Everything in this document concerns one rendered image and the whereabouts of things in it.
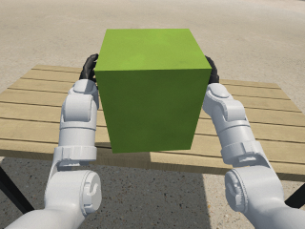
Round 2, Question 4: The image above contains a right robot forearm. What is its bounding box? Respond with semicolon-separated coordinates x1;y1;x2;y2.
202;83;285;200

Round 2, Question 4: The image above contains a carton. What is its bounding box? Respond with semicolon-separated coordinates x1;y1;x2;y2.
94;29;213;154

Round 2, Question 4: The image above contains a robot right upper arm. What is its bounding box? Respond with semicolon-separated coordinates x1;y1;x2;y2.
224;164;305;229

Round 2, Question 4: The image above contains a robot left upper arm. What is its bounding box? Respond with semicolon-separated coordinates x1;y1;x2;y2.
5;170;102;229

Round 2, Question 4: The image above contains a left robot forearm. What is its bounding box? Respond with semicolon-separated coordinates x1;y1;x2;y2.
44;79;99;206

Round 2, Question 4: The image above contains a robot right hand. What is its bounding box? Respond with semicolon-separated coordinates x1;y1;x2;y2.
205;55;219;85

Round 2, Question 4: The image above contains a robot left hand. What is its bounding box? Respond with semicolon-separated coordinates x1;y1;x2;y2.
79;53;99;90

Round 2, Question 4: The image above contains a table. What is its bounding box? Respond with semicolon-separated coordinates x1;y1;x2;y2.
0;64;305;215

